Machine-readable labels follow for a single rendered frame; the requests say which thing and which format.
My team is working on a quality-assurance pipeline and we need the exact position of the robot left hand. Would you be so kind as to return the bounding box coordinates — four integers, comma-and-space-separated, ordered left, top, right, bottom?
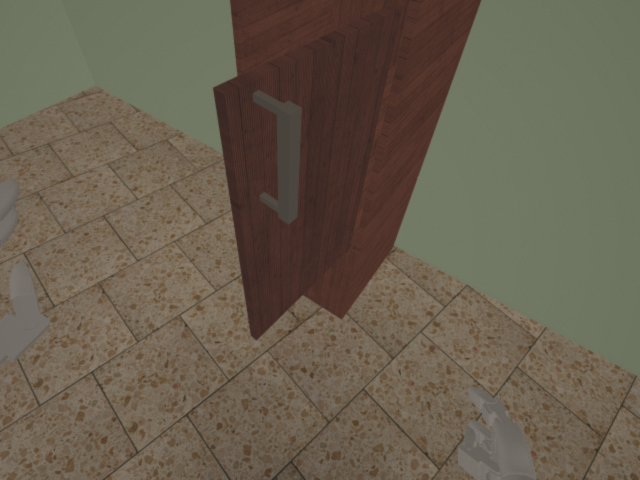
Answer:
0, 179, 50, 365

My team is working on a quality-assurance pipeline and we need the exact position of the robot right hand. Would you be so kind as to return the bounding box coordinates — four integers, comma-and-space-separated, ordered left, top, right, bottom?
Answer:
458, 386, 536, 480

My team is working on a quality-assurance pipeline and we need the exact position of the handle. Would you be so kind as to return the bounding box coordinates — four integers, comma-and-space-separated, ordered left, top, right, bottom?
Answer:
252, 90, 302, 225

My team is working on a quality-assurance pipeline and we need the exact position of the cupboard door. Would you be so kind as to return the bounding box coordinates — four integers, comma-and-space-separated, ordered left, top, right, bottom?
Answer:
213, 4, 402, 341

